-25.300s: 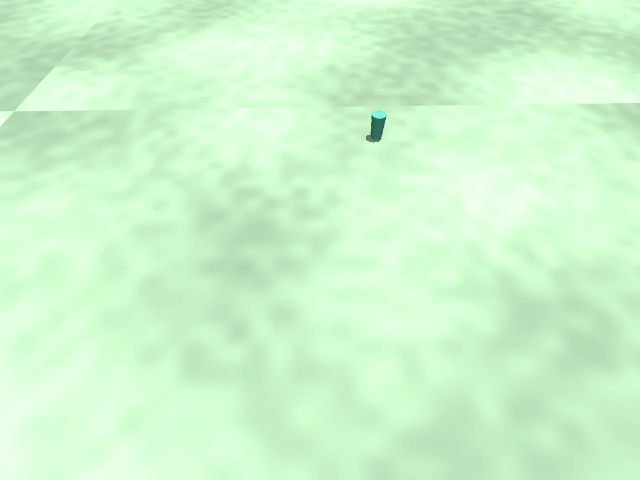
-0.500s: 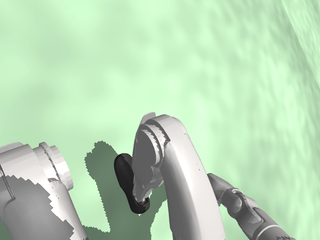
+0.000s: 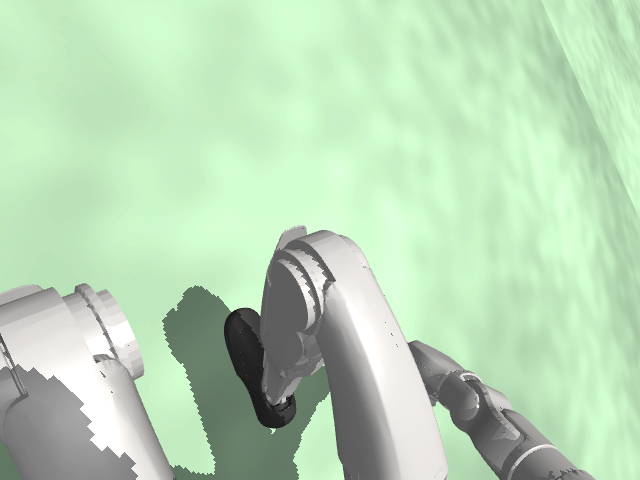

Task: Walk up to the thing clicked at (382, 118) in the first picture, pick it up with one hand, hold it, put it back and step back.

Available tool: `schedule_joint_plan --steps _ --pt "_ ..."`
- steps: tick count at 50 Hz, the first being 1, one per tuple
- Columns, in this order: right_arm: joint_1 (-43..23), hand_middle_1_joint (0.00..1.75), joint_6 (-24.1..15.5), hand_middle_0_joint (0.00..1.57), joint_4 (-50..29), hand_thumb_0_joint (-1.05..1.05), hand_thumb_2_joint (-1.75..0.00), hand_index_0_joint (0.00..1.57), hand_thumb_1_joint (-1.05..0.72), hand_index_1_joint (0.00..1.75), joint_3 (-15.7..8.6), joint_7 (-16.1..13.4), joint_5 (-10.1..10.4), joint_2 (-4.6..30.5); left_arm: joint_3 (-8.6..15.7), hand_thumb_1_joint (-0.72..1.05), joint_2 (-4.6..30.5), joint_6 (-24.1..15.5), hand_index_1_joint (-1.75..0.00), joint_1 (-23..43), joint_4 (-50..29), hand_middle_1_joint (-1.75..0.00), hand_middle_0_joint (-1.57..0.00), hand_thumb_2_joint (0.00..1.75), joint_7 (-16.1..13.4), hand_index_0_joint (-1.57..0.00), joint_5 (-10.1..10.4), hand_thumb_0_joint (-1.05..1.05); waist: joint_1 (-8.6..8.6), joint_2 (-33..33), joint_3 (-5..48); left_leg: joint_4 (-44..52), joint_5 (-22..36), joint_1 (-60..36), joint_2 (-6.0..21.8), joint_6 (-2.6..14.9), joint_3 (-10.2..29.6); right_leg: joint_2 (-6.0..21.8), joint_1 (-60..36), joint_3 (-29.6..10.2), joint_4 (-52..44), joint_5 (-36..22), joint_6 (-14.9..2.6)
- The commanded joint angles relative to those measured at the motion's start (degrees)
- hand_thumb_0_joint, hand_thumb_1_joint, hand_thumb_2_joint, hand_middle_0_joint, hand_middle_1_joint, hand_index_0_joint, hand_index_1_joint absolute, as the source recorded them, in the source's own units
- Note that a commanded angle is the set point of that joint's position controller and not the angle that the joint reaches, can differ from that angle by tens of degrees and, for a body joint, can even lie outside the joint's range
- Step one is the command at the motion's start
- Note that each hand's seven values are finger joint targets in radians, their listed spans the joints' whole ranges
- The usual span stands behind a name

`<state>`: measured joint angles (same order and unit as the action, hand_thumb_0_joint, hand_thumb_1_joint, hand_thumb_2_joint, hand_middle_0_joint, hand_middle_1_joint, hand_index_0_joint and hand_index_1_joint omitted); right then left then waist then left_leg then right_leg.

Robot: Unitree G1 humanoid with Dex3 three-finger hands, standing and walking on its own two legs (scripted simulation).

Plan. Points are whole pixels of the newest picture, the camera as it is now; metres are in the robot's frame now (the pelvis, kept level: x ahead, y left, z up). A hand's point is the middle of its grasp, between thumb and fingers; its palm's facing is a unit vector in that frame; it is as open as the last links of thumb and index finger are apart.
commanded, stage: open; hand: left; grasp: from the side
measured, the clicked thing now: out of the picture +0.46 +0.32 -0.21
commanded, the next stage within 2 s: withdraw in 0.02 s
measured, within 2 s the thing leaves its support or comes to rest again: rests again in 0.48 s
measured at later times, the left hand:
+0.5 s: hand out of the picture +0.46 +0.38 -0.11, palm faces +0.51 -0.86 -0.03, open 17.3 cm
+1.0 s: hand out of the picture +0.35 +0.42 -0.01, palm faces +0.36 -0.82 -0.44, open 17.2 cm
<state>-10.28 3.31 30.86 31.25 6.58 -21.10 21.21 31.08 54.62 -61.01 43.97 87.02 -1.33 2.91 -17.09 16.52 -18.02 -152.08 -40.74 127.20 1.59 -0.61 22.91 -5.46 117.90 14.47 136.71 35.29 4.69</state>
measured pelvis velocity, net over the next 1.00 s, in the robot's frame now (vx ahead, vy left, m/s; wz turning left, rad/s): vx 0.01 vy -0.01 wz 0.13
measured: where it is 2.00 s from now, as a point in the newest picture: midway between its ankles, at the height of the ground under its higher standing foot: (193, 435)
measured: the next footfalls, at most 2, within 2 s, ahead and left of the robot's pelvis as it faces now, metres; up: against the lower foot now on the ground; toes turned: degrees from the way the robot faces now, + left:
none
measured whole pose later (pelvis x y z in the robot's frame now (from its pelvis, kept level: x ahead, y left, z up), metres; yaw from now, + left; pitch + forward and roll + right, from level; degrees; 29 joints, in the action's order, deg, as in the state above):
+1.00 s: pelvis +0.01 -0.01 +0.07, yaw +8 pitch +30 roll -11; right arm 5.7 10.4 33.7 6.5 4.0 -3.0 15.9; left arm 24.7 42.7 -16.1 28.2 48.9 3.1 -5.1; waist -6.7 1.3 4.1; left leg -134.6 -38.4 126.9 2.6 1.2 9.1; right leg -1.2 120.5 5.4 127.7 37.6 1.9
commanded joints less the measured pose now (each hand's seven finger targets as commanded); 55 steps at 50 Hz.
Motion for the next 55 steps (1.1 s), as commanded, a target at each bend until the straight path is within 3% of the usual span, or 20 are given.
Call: schedule_joint_plan --steps 1,5,11,18,20,23,26,30,31,33,36,37,38,40,43,44,45,48,51,55 --pt "3.16 0.3 1.0 0.2 -0.57 0.0 -0.9 0.2 -0.92 0.3 -6.82 -1.0 -0.09 20.96 -0.4 -0.39 8.95 -3.28 -0.32 12.34 -6.97 -0.33 -0.4 0.23 0.37 -0.41 0.37 0.0 -7.33 -32.99 31.21 19.12 6.96 -22.67 4.01 -0.6 -5.18 -1.82 -15.0 6.81 -9.78 -9.74 -4.4" --pt "3.16 0.3 1.1 0.2 -0.8 0.0 -0.9 0.2 -0.91 0.3 -6.67 -0.97 -0.09 21.01 -1.03 -0.4 8.63 -3.17 -0.21 12.47 -6.71 -0.23 -0.28 0.17 0.43 -0.29 -0.06 0.0 -7.63 -33.57 30.75 19.74 8.08 -23.65 4.2 -0.83 -4.46 -1.78 -14.65 7.14 -9.28 -10.46 -4.45" --pt "3.0 0.3 1.3 0.2 -1.16 0.0 -0.9 0.2 -0.89 0.3 -6.54 -0.91 0.11 21.36 1.43 -0.48 11.58 -4.39 -0.05 13.52 -8.35 -0.06 -0.08 0.08 -0.24 -0.08 0.82 0.0 -6.89 -35.19 30.67 19.93 7.83 -23.75 4.37 -0.93 -4.43 -1.73 -14.7 6.97 -9.05 -10.16 -4.53" --pt "4.35 0.3 2.01 0.2 -1.08 0.0 -0.9 0.2 -0.91 0.3 -7.74 -1.66 0.83 21.66 7.39 -0.53 22.82 -2.75 -0.03 16.05 -20.22 -0.03 -0.06 0.05 1.05 -0.06 -0.23 0.0 -3.17 -42.73 36.26 20.97 10.34 -27.42 4.75 -1.37 -6.45 -1.48 -15.96 5.09 -8.57 -10.89 -5.08" --pt "4.93 0.3 2.44 0.2 -1.52 0.0 -0.9 0.2 -0.9 0.3 -8.46 -1.88 1.49 21.47 8.14 -0.55 23.13 -0.47 -0.02 14.94 -22.04 -0.03 -0.06 0.04 2.66 -0.06 -0.15 0.0 -2.48 -44.07 38.37 21.7 10.88 -28.41 4.72 -1.52 -6.88 -1.36 -15.96 4.66 -8.51 -11.06 -5.29" --pt "7.5 0.3 3.01 0.2 0.18 0.0 -0.9 0.2 -0.91 0.3 -9.97 -2.06 2.81 20.27 3.45 -0.56 14.43 4.54 -0.03 10.89 -18.92 -0.04 -0.06 0.03 7.09 -0.07 0.62 0.0 -2.72 -42.97 36.68 23.47 9.68 -27.48 4.56 -1.53 -6.97 -1.01 -12.74 4.64 -8.72 -9.6 -5.44" --pt "8.19 0.3 2.91 0.2 -0.58 0.0 -0.9 0.2 -0.89 0.3 -11.5 -2.47 4.74 19.79 -2.29 -0.57 6.25 10.42 -0.03 4.59 -13.04 -0.05 -0.04 0.04 11.2 -0.06 1.68 0.0 -3.17 -34.49 34.58 23.36 7.11 -22.45 4.15 -0.35 -7.24 -1.01 -11.56 4.68 -10.8 -8.0 -5.16" --pt "9.85 0.3 2.26 0.2 -0.09 0.0 -0.89 0.2 -0.81 0.3 -13.52 -2.48 7.05 19.0 -1.83 -0.49 5.52 12.34 0.0 11.81 -22.37 0.0 -0.04 0.05 13.37 -0.03 5.25 0.0 -1.79 -31.12 36.55 23.2 4.2 -19.74 3.38 0.6 -7.43 -0.75 -10.85 3.93 -11.45 -6.37 -5.13" --pt "11.53 0.3 2.83 0.2 0.85 0.0 -0.91 0.2 -0.89 0.3 -17.42 -2.57 8.86 17.89 2.92 -0.51 19.57 16.18 -0.06 9.85 -24.33 -0.06 -0.06 0.07 9.95 -0.06 -4.76 0.0 4.11 -38.86 43.46 26.45 8.06 -27.52 3.28 -0.06 -9.48 0.09 -9.32 2.2 -11.63 -7.16 -5.78" --pt "14.24 0.3 3.59 0.2 1.06 0.0 -0.92 0.2 -0.94 0.3 -18.66 -2.14 10.26 16.35 -1.5 -0.53 10.83 20.13 -0.08 13.13 -27.42 -0.08 -0.07 0.07 9.65 -0.07 -4.35 0.0 1.78 -41.83 46.51 27.7 10.16 -31.05 3.81 -0.73 -8.83 0.15 -6.59 1.99 -10.83 -8.08 -6.19" --pt "16.65 0.3 4.55 0.2 1.52 0.0 -0.93 0.2 -0.98 0.3 -21.38 -2.41 11.86 15.24 1.8 -0.58 14.71 24.76 -0.09 12.21 -32.59 -0.08 -0.1 0.08 7.42 -0.09 -5.98 0.0 4.78 -44.01 50.51 28.77 10.17 -31.15 3.1 -0.43 -11.42 0.63 -8.55 -0.35 -12.35 -7.66 -6.55" --pt "17.5 0.3 4.94 0.2 1.16 0.0 -0.94 0.2 -1.0 0.3 -21.97 -2.59 12.45 14.69 3.3 -0.6 18.24 26.38 -0.09 13.38 -37.2 -0.09 -0.1 0.08 6.73 -0.09 -6.69 0.0 6.58 -45.14 52.04 29.7 9.59 -30.6 2.93 -0.31 -12.31 0.7 -8.86 -1.24 -12.51 -6.69 -6.84" --pt "18.56 0.3 5.51 0.2 1.61 0.0 -0.94 0.2 -1.0 0.3 -22.72 -2.52 12.63 14.21 3.86 -0.6 18.99 27.68 -0.1 13.83 -38.89 -0.1 -0.1 0.09 6.21 -0.09 -7.48 0.0 6.79 -46.15 52.82 29.74 10.35 -30.93 2.78 -0.28 -13.12 0.78 -8.95 -1.74 -12.68 -7.05 -6.95" --pt "18.98 0.3 5.9 0.2 1.04 0.0 -0.9 0.2 -0.9 0.3 -23.88 -2.71 13.57 13.0 0.69 -0.49 13.22 30.96 -0.07 11.01 -38.93 -0.07 -0.06 0.09 5.8 -0.06 -8.06 0.0 6.72 -45.97 52.21 31.85 8.53 -31.97 2.78 -0.28 -13.45 1.09 -7.07 -2.45 -13.64 -5.52 -7.31" --pt "19.28 0.3 6.26 0.2 -0.12 0.0 -0.9 0.2 -0.9 0.3 -26.76 -3.29 15.57 12.18 0.64 -0.5 9.81 35.96 -0.06 2.41 -41.43 -0.06 -0.06 0.09 4.64 -0.06 -8.32 0.0 10.23 -43.2 52.82 35.96 4.91 -31.1 2.26 0.01 -14.32 1.57 -6.94 -3.3 -16.27 -2.81 -7.39" --pt "19.86 0.3 6.54 0.2 -0.3 0.0 -0.9 0.2 -0.9 0.3 -27.46 -3.31 16.11 11.37 -1.21 -0.49 6.2 37.68 -0.07 -0.06 -41.74 -0.07 -0.06 0.09 4.52 -0.06 -8.41 0.0 10.04 -42.71 53.84 36.98 5.73 -31.59 2.04 0.01 -14.65 1.71 -7.45 -3.52 -16.92 -3.2 -7.33" --pt "20.01 0.3 6.52 0.2 -0.75 0.0 -0.9 0.2 -0.9 0.3 -28.71 -3.53 16.75 10.77 -1.46 -0.46 5.14 39.08 -0.07 -0.87 -47.58 -0.07 -0.06 0.11 4.37 -0.06 -8.06 0.0 11.53 -41.82 55.76 38.27 5.22 -32.5 1.91 0.16 -14.95 1.7 -6.88 -3.9 -18.12 -2.58 -7.52" --pt "19.93 0.3 6.23 0.2 -2.39 0.0 -0.9 0.2 -0.9 0.3 -31.51 -3.74 19.17 9.31 -9.44 -0.49 -8.28 44.86 -0.07 -11.54 -48.21 -0.07 -0.06 0.09 4.43 -0.06 -6.98 0.0 10.56 -34.71 55.83 41.54 3.12 -32.47 1.45 0.88 -15.32 2.08 -7.24 -4.92 -22.31 -1.12 -7.37" --pt "21.04 0.3 6.14 0.2 -2.76 0.0 -0.9 0.2 -0.9 0.3 -34.03 -4.68 21.11 9.07 -7.79 -0.53 -5.37 49.14 -0.06 -12.68 -57.98 -0.06 -0.05 0.07 2.88 -0.05 -6.6 0.0 12.38 -29.66 58.14 44.96 1.92 -34.17 1.3 1.63 -15.8 2.42 -11.28 -6.92 -27.32 -0.33 -7.07" --pt "21.16 0.3 5.61 0.2 -5.08 0.0 -0.9 0.2 -0.9 0.3 -34.78 -6.33 22.75 6.78 -8.3 -0.51 -6.05 53.41 -0.06 -17.8 -68.2 -0.06 -0.05 0.08 0.77 -0.05 -6.03 0.0 12.86 -25.0 60.84 50.48 1.74 -38.72 1.14 2.3 -16.65 2.91 -21.68 -8.97 -34.78 -0.18 -6.47"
